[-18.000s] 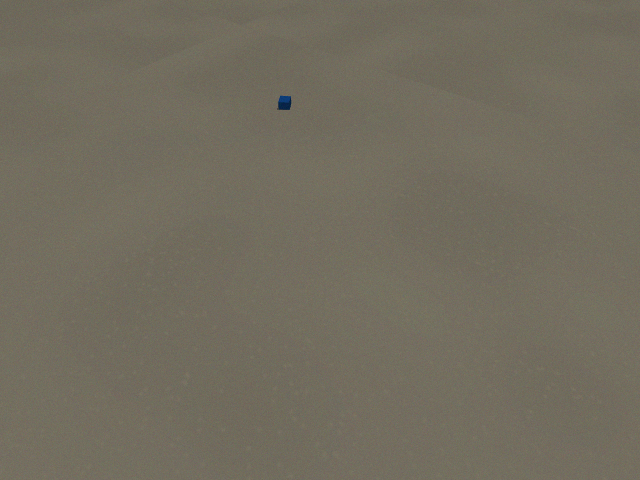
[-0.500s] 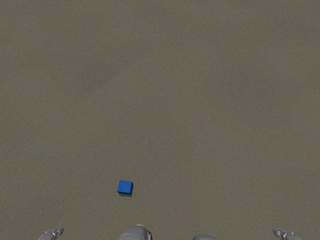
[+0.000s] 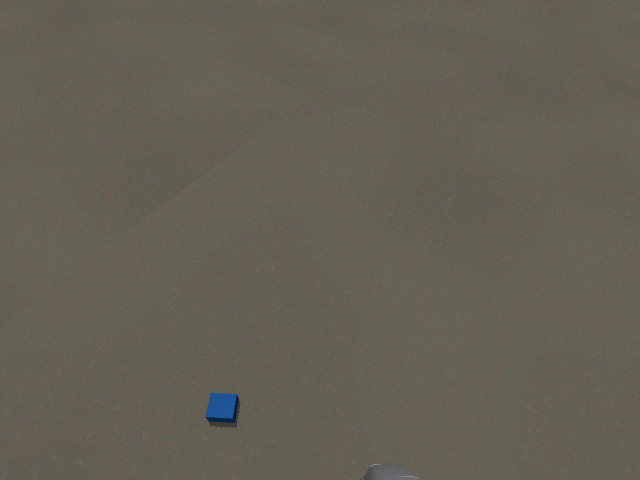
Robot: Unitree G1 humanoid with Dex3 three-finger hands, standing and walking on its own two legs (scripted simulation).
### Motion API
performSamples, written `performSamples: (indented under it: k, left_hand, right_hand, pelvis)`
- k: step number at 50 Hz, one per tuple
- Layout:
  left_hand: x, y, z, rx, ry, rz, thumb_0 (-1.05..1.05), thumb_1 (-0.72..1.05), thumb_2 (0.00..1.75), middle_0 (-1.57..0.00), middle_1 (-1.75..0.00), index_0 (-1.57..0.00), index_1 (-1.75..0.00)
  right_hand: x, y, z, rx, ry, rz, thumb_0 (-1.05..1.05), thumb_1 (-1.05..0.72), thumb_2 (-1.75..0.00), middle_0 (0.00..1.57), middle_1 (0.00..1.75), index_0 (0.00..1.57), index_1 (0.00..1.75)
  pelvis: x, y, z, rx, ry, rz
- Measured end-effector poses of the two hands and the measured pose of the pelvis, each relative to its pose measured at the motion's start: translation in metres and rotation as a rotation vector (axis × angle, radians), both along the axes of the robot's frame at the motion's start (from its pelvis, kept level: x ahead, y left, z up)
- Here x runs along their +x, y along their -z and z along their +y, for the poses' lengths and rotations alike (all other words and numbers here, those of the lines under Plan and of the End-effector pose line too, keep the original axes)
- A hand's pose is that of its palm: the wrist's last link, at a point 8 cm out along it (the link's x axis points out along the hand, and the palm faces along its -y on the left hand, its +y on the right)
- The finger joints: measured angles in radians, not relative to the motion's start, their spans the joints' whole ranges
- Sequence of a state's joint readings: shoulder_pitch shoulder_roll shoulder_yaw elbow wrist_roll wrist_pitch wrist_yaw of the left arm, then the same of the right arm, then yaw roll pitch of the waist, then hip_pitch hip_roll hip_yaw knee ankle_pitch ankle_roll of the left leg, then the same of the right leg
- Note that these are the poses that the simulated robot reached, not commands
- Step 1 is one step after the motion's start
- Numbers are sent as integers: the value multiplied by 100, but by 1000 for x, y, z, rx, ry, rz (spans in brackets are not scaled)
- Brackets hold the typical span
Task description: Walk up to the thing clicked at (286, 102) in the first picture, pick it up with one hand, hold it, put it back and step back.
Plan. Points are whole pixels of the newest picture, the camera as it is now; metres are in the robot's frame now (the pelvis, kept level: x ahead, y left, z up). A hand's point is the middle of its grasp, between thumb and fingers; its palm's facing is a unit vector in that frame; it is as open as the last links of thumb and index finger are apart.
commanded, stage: walk up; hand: left
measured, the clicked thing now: (222, 407) +0.40 +0.26 -0.75
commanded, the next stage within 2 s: stand in 1.30 s
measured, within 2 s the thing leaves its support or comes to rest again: neither
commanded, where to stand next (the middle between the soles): +0.02 +0.01 m, yaw +2 degrees
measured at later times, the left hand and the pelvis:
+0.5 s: hand out of the picture +0.08 +0.28 -0.16, palm faces +0.09 -0.93 -0.36, open 7.4 cm; pelvis -0.02 +0.00 -0.01, yaw +4 degrees
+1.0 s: hand out of the picture +0.03 +0.27 -0.15, palm faces +0.06 -0.93 -0.37, open 7.4 cm; pelvis -0.01 +0.00 +0.00, yaw +3 degrees
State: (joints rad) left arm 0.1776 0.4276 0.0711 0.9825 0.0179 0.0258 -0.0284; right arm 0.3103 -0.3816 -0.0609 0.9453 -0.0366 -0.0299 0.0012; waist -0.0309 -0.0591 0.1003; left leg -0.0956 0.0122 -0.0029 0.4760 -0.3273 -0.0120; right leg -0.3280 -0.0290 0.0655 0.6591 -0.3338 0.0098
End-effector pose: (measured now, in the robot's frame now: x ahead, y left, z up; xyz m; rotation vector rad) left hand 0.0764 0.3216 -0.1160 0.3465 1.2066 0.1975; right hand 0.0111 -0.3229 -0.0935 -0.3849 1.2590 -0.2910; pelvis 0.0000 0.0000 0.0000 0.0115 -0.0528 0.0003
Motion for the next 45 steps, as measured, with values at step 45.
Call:
performSamples:
  k: [45]
  left_hand:
    - [-69, 1, -2, -2, -118, 9, 1, 90, 90, -20, -30, -21, -30]
  right_hand:
    - [73, 17, 40, 108, -162, -134, 0, -90, -90, 20, 30, 21, 30]
  pelvis:
    - [-16, 3, 7, 4, -50, -2]
